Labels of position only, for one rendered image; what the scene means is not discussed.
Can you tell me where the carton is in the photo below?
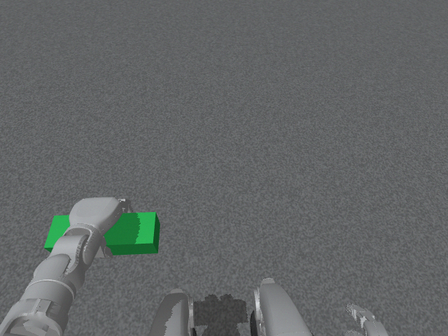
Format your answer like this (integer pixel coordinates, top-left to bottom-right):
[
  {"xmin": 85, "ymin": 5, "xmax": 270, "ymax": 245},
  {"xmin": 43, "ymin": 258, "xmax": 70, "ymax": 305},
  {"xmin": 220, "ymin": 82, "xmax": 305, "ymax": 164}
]
[{"xmin": 44, "ymin": 212, "xmax": 160, "ymax": 256}]

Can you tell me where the left robot arm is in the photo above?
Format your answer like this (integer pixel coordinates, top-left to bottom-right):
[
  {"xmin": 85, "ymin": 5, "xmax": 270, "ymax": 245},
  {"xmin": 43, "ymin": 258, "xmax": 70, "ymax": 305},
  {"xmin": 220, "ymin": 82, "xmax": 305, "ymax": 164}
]
[{"xmin": 0, "ymin": 223, "xmax": 102, "ymax": 336}]

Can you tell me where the left robot hand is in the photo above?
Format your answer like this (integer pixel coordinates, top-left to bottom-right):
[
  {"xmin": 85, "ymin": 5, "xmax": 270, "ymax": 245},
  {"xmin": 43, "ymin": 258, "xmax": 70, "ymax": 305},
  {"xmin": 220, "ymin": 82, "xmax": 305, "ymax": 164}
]
[{"xmin": 69, "ymin": 197, "xmax": 134, "ymax": 259}]

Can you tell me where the right robot hand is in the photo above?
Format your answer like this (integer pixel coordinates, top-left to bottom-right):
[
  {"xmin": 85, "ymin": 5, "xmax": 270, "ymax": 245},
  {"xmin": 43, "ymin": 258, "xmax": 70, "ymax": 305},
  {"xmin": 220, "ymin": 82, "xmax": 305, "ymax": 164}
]
[{"xmin": 345, "ymin": 303, "xmax": 389, "ymax": 336}]

